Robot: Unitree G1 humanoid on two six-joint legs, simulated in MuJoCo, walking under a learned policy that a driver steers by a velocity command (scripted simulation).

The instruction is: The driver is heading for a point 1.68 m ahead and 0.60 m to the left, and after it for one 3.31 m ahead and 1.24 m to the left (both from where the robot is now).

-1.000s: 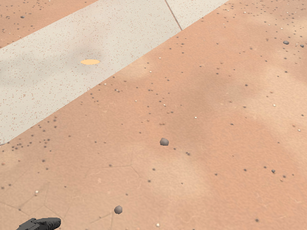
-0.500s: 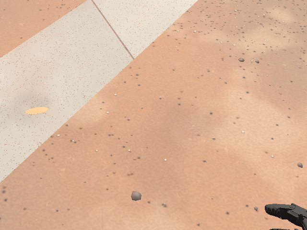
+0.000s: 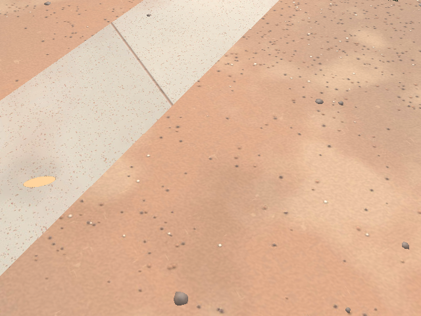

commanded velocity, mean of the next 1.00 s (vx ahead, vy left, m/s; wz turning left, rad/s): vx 0.15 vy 0.00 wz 0.52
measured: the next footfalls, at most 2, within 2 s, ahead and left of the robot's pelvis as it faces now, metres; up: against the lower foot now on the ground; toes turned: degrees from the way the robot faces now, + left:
left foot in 0.10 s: +0.03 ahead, +0.12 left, +0.00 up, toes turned +6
right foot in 0.60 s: +0.11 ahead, -0.08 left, +0.00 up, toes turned +27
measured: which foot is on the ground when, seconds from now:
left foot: up 0.00-0.08, down 0.10-0.60, up 0.62-1.00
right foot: down 0.00-0.10, up 0.12-0.58, down 0.60-1.00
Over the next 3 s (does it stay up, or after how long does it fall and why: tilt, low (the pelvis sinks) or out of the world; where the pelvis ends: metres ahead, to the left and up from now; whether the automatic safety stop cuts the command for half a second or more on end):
stays up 0.59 0.43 0.01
